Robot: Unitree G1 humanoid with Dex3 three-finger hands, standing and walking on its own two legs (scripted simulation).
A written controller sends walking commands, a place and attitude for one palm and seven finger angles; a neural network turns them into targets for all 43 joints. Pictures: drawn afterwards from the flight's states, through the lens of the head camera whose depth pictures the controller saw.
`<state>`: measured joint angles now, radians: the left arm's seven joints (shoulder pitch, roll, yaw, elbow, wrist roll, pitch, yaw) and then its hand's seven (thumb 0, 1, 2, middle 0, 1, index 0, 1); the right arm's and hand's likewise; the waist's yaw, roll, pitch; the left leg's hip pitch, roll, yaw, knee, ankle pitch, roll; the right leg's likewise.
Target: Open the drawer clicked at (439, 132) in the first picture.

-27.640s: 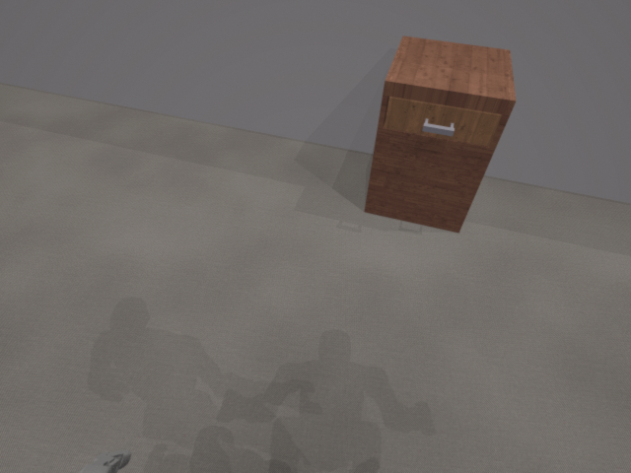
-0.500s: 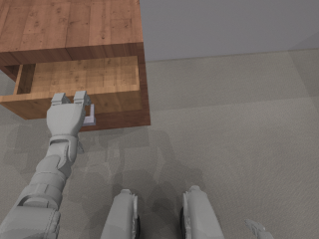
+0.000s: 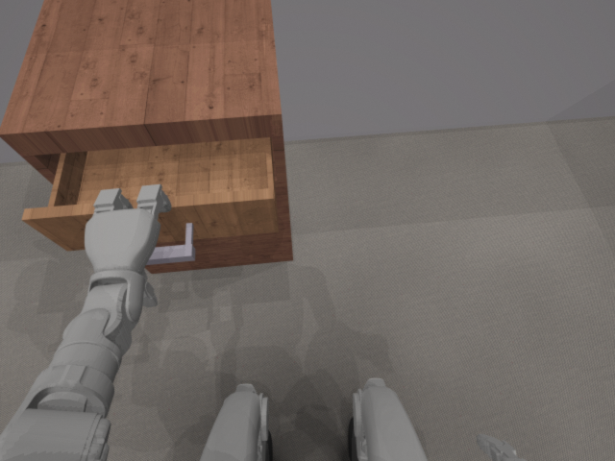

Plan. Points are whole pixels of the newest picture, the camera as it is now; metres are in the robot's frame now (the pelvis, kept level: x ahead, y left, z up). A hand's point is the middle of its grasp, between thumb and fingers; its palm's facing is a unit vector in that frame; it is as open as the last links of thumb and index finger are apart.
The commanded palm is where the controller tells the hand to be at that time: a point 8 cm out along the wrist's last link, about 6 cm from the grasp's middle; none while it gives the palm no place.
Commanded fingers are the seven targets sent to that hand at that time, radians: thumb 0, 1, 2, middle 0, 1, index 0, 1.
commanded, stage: lift the hand off the handle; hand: left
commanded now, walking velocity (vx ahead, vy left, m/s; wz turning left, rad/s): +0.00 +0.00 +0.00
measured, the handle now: (161, 243) +0.44 +0.25 -0.13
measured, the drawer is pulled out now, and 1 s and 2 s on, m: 0.12 0.12 0.12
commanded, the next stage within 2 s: draw the hand back to the body in 0.98 s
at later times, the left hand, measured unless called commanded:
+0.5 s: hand (136, 238) +0.40 +0.24 -0.02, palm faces -0.04 -0.04 -1.00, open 13.8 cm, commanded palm +0.38 +0.24 +0.04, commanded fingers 0.00 -0.50 0.30 -0.30 -1.20 -0.30 -1.20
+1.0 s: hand (125, 230) +0.40 +0.24 +0.01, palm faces -0.06 -0.04 -1.00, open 13.8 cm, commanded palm +0.38 +0.24 +0.07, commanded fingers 0.00 -0.50 0.30 -0.30 -1.20 -0.30 -1.20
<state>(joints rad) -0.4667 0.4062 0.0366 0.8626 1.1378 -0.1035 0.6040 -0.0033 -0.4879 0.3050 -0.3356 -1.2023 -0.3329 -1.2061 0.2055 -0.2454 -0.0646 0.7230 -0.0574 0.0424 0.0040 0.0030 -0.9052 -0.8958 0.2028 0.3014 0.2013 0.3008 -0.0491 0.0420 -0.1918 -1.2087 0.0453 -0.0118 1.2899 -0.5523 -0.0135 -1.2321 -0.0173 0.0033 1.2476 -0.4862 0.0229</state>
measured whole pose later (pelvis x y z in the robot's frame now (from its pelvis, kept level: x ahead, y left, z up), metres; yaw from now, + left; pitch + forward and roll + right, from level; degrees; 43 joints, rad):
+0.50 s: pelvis +0.01 +0.01 +0.03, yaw +0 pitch +24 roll -1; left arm -0.45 0.38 0.00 0.86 1.12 -0.06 0.56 0.00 -0.49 0.31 -0.32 -1.20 -0.32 -1.20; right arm 0.23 -0.24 -0.06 0.71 -0.04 0.06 0.00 0.00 -0.90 -0.90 0.20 0.30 0.20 0.30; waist -0.05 0.04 -0.17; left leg -1.04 0.04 0.01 1.14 -0.52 0.00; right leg -1.07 -0.02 0.02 1.10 -0.45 0.03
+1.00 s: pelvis +0.03 +0.00 +0.06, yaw +0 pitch +20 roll -1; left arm -0.38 0.38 -0.01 0.83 1.11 -0.05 0.51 0.00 -0.49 0.30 -0.32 -1.20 -0.32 -1.20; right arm 0.24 -0.24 -0.06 0.69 -0.03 0.06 -0.01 0.00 -0.90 -0.90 0.20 0.30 0.20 0.30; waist -0.04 0.03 -0.16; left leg -0.86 0.04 0.01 1.00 -0.48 -0.01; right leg -0.90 -0.02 0.01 0.97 -0.42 0.02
